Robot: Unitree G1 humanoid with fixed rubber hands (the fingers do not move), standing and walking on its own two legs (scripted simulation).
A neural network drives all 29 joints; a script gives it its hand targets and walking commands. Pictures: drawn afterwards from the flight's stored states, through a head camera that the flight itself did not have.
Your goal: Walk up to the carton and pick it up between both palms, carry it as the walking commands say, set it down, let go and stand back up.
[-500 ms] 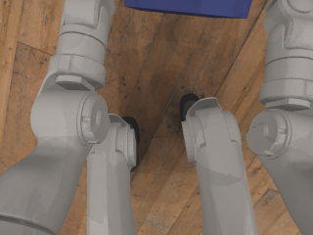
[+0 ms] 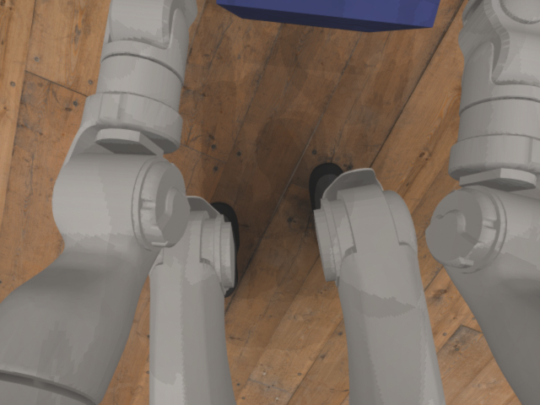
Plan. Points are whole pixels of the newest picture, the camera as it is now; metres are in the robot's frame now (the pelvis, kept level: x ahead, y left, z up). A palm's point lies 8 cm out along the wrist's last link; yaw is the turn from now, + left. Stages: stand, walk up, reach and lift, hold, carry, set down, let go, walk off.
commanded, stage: set down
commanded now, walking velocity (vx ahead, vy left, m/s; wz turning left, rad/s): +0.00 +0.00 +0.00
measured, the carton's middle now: out of the picture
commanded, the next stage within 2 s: let go in 2.00 s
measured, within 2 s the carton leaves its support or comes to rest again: rests again in 0.32 s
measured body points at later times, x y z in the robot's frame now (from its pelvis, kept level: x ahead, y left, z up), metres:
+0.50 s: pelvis +0.00 +0.00 +0.00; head +0.38 -0.06 +0.21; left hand +0.58 +0.05 -0.20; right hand +0.48 -0.28 -0.22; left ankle +0.08 +0.12 -0.37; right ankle +0.12 -0.12 -0.37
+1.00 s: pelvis -0.02 +0.00 +0.00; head +0.35 -0.07 +0.23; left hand +0.60 +0.04 -0.14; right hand +0.49 -0.31 -0.16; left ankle +0.08 +0.12 -0.37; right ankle +0.12 -0.12 -0.37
